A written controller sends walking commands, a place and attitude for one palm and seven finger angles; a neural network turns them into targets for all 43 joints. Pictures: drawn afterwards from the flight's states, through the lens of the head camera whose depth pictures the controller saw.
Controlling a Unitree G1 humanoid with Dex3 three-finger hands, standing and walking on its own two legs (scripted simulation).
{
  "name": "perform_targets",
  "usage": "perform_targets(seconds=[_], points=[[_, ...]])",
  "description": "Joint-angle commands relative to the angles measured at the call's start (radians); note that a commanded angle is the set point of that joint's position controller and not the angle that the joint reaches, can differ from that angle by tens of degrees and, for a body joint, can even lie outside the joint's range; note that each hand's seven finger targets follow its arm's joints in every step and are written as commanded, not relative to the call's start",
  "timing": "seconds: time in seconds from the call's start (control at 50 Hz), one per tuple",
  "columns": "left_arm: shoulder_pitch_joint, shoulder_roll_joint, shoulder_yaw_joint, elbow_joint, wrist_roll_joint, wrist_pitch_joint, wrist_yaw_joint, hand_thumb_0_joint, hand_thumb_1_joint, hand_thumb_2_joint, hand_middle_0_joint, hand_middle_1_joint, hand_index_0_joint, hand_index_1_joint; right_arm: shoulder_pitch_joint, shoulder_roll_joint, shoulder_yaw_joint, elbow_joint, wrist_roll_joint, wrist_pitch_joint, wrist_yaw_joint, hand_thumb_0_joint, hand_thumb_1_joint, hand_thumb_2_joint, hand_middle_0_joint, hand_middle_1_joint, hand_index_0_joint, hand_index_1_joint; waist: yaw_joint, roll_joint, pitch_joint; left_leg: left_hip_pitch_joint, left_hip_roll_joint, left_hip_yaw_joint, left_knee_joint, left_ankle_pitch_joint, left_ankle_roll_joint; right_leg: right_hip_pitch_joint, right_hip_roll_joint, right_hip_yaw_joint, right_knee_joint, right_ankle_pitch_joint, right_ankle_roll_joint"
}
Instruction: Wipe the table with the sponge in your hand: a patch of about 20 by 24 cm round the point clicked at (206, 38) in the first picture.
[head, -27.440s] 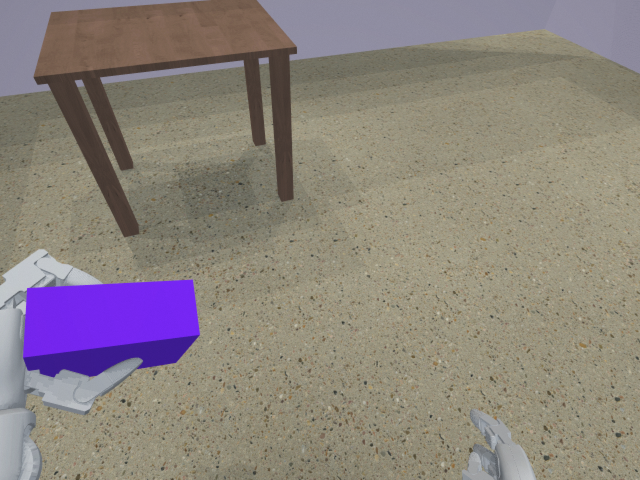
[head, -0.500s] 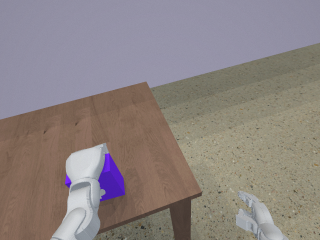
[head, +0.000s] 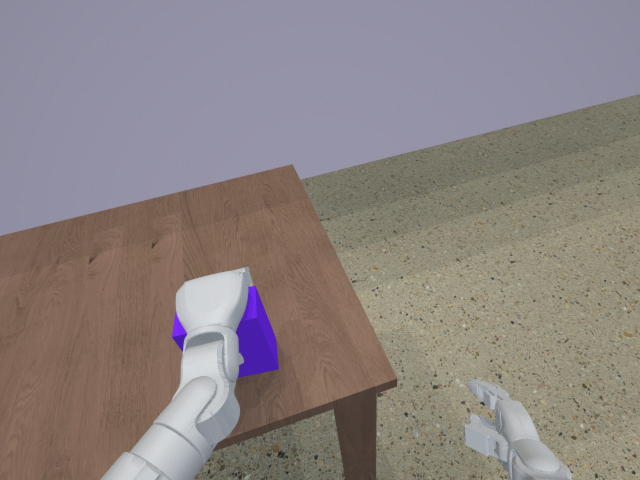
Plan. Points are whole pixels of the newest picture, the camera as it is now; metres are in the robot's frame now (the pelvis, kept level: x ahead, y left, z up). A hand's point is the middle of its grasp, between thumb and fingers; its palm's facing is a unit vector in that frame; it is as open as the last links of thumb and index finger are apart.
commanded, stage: wipe forward along the third lane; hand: left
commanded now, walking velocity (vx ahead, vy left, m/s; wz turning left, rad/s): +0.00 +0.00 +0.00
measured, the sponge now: (234, 346) +0.30 +0.18 +0.00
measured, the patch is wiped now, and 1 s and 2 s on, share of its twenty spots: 0.80 0.80 1.00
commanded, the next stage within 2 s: wipe back along the third lane in 1.70 s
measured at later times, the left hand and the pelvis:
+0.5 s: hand (234, 305) +0.33 +0.18 +0.05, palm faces -0.03 -0.07 -1.00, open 9.8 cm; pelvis +0.00 -0.01 +0.00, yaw -1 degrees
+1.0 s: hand (229, 284) +0.37 +0.20 +0.05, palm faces -0.05 -0.05 -1.00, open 9.8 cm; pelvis -0.01 -0.01 +0.00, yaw -2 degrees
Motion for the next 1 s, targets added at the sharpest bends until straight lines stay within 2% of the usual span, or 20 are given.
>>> perform_targets(seconds=[0.0,0.04,0.1,0.14,0.2,0.24,0.3,0.38,0.44,0.5,0.54,0.58,0.64,0.68,0.74,0.76,0.8,0.84,0.88,0.98], points=[[-0.206,-0.048,0.014,-0.102,-0.049,-0.040,0.006,0.000,0.100,1.300,-1.200,-1.600,-1.200,-1.600,-0.232,-0.081,-0.035,-0.170,0.008,-0.053,0.002,0.000,-0.900,-0.900,0.200,0.300,0.200,0.300,-0.023,-0.199,-0.144,0.077,-0.043,0.041,-0.047,0.137,0.070,0.017,0.038,0.016,-0.116,0.252,-0.033],[-0.193,-0.020,0.044,-0.089,-0.048,-0.028,0.008,0.000,0.100,1.300,-1.200,-1.600,-1.200,-1.600,-0.233,-0.088,-0.035,-0.169,0.005,-0.045,0.004,0.000,-0.900,-0.900,0.200,0.300,0.200,0.300,-0.020,-0.201,-0.129,0.066,-0.041,0.041,-0.056,0.134,0.066,0.026,0.038,0.020,-0.126,0.252,-0.033],[-0.248,-0.041,0.019,-0.046,-0.048,-0.023,0.010,0.000,0.100,1.300,-1.200,-1.600,-1.200,-1.600,-0.230,-0.084,-0.030,-0.162,0.010,-0.046,-0.003,0.000,-0.900,-0.900,0.200,0.300,0.200,0.300,-0.032,-0.215,-0.101,0.056,-0.041,0.047,-0.057,0.104,0.068,-0.004,0.036,0.017,-0.132,0.213,-0.027],[-0.288,0.011,0.069,0.003,-0.040,-0.020,0.013,0.000,0.100,1.300,-1.200,-1.600,-1.200,-1.600,-0.216,-0.094,-0.032,-0.148,0.008,-0.045,-0.015,0.000,-0.900,-0.900,0.200,0.300,0.200,0.300,-0.034,-0.213,-0.095,0.045,-0.042,0.045,-0.065,0.078,0.067,-0.010,0.039,0.029,-0.146,0.181,-0.028],[-0.308,0.003,0.063,0.058,-0.032,-0.024,0.009,0.000,0.100,1.300,-1.200,-1.600,-1.200,-1.600,-0.203,-0.093,-0.028,-0.141,0.009,-0.046,-0.029,0.000,-0.900,-0.900,0.200,0.300,0.200,0.300,-0.041,-0.222,-0.092,0.039,-0.046,0.054,-0.057,0.075,0.068,-0.022,0.034,0.031,-0.147,0.187,-0.023],[-0.337,0.040,0.097,0.079,-0.016,-0.030,0.007,0.000,0.100,1.300,-1.200,-1.600,-1.200,-1.600,-0.185,-0.102,-0.033,-0.134,0.005,-0.042,-0.035,0.000,-0.900,-0.900,0.200,0.300,0.200,0.300,-0.041,-0.210,-0.117,0.035,-0.046,0.049,-0.058,0.080,0.066,-0.013,0.036,0.042,-0.143,0.198,-0.029],[-0.296,0.039,0.111,0.118,-0.022,-0.039,0.008,0.000,0.100,1.300,-1.200,-1.600,-1.200,-1.600,-0.170,-0.101,-0.033,-0.137,0.002,-0.041,-0.042,0.000,-0.900,-0.900,0.200,0.300,0.200,0.300,-0.035,-0.229,-0.136,0.025,-0.051,0.060,-0.040,0.108,0.069,0.006,0.033,0.045,-0.133,0.269,-0.023],[-0.322,0.086,0.157,0.190,-0.022,-0.036,0.008,0.000,0.100,1.300,-1.200,-1.600,-1.200,-1.600,-0.152,-0.108,-0.028,-0.133,0.004,-0.032,-0.060,0.000,-0.900,-0.900,0.200,0.300,0.200,0.300,-0.042,-0.240,-0.094,-0.013,-0.049,0.063,-0.045,0.070,0.067,-0.018,0.031,0.056,-0.146,0.220,-0.015],[-0.352,0.107,0.180,0.201,-0.014,-0.044,0.008,0.000,0.100,1.300,-1.200,-1.600,-1.200,-1.600,-0.133,-0.109,-0.031,-0.140,0.002,-0.032,-0.067,0.000,-0.900,-0.900,0.200,0.300,0.200,0.300,-0.044,-0.229,-0.133,-0.020,-0.050,0.058,-0.045,0.074,0.066,-0.007,0.033,0.060,-0.140,0.220,-0.018],[-0.356,0.114,0.185,0.248,-0.012,-0.050,0.009,0.000,0.100,1.300,-1.200,-1.600,-1.200,-1.600,-0.117,-0.114,-0.029,-0.136,0.000,-0.032,-0.075,0.000,-0.900,-0.900,0.200,0.300,0.200,0.300,-0.047,-0.230,-0.114,-0.032,-0.050,0.067,-0.035,0.065,0.067,-0.024,0.030,0.065,-0.145,0.223,-0.014],[-0.386,0.161,0.224,0.256,-0.013,-0.054,0.009,0.000,0.100,1.300,-1.200,-1.600,-1.200,-1.600,-0.108,-0.118,-0.031,-0.135,0.000,-0.029,-0.080,0.000,-0.900,-0.900,0.200,0.300,0.200,0.300,-0.047,-0.221,-0.129,-0.044,-0.050,0.058,-0.040,0.062,0.065,-0.014,0.032,0.075,-0.143,0.218,-0.016],[-0.378,0.122,0.193,0.270,-0.012,-0.060,0.010,0.000,0.100,1.300,-1.200,-1.600,-1.200,-1.600,-0.099,-0.114,-0.031,-0.141,0.002,-0.031,-0.082,0.000,-0.900,-0.900,0.200,0.300,0.200,0.300,-0.050,-0.207,-0.125,-0.041,-0.051,0.063,-0.036,0.062,0.067,-0.028,0.033,0.061,-0.138,0.213,-0.016],[-0.427,0.185,0.241,0.307,-0.013,-0.067,0.013,0.000,0.100,1.300,-1.200,-1.600,-1.200,-1.600,-0.086,-0.122,-0.033,-0.130,0.001,-0.031,-0.091,0.000,-0.900,-0.900,0.200,0.300,0.200,0.300,-0.054,-0.214,-0.125,-0.055,-0.047,0.057,-0.042,0.049,0.065,-0.029,0.032,0.075,-0.149,0.192,-0.015],[-0.437,0.159,0.220,0.334,-0.013,-0.078,0.014,0.000,0.100,1.300,-1.200,-1.600,-1.200,-1.600,-0.069,-0.120,-0.033,-0.129,0.002,-0.035,-0.091,0.000,-0.900,-0.900,0.200,0.300,0.200,0.300,-0.062,-0.228,-0.121,-0.058,-0.045,0.064,-0.035,0.052,0.068,-0.038,0.032,0.065,-0.143,0.208,-0.011],[-0.462,0.224,0.272,0.355,-0.011,-0.091,0.019,0.000,0.100,1.300,-1.200,-1.600,-1.200,-1.600,-0.056,-0.128,-0.037,-0.120,-0.001,-0.034,-0.094,0.000,-0.900,-0.900,0.200,0.300,0.200,0.300,-0.058,-0.207,-0.149,-0.064,-0.043,0.058,-0.038,0.057,0.065,-0.026,0.032,0.074,-0.141,0.213,-0.013],[-0.465,0.181,0.237,0.359,-0.011,-0.098,0.019,0.000,0.100,1.300,-1.200,-1.600,-1.200,-1.600,-0.050,-0.122,-0.037,-0.123,0.001,-0.035,-0.093,0.000,-0.900,-0.900,0.200,0.300,0.200,0.300,-0.065,-0.213,-0.153,-0.060,-0.043,0.064,-0.034,0.063,0.067,-0.027,0.030,0.065,-0.135,0.225,-0.010],[-0.460,0.165,0.229,0.372,-0.016,-0.105,0.023,0.000,0.100,1.300,-1.200,-1.600,-1.200,-1.600,-0.045,-0.121,-0.039,-0.124,0.001,-0.038,-0.091,0.000,-0.900,-0.900,0.200,0.300,0.200,0.300,-0.066,-0.216,-0.154,-0.060,-0.041,0.067,-0.028,0.067,0.069,-0.034,0.030,0.065,-0.139,0.237,-0.009],[-0.486,0.195,0.255,0.378,-0.018,-0.111,0.027,0.000,0.100,1.300,-1.200,-1.600,-1.200,-1.600,-0.033,-0.125,-0.042,-0.120,0.000,-0.038,-0.091,0.000,-0.900,-0.900,0.200,0.300,0.200,0.300,-0.070,-0.219,-0.177,-0.064,-0.039,0.066,-0.030,0.071,0.068,-0.022,0.031,0.068,-0.136,0.245,-0.007],[-0.485,0.185,0.246,0.399,-0.017,-0.119,0.032,0.000,0.100,1.300,-1.200,-1.600,-1.200,-1.600,-0.028,-0.124,-0.040,-0.118,-0.001,-0.040,-0.092,0.000,-0.900,-0.900,0.200,0.300,0.200,0.300,-0.073,-0.219,-0.152,-0.071,-0.039,0.069,-0.030,0.065,0.070,-0.037,0.031,0.064,-0.139,0.241,-0.006],[-0.574,0.237,0.275,0.462,-0.009,-0.133,0.043,0.000,0.100,1.300,-1.200,-1.600,-1.200,-1.600,-0.005,-0.128,-0.040,-0.097,-0.003,-0.044,-0.096,0.000,-0.900,-0.900,0.200,0.300,0.200,0.300,-0.088,-0.225,-0.149,-0.085,-0.037,0.067,-0.026,0.046,0.071,-0.059,0.031,0.063,-0.140,0.206,-0.003]])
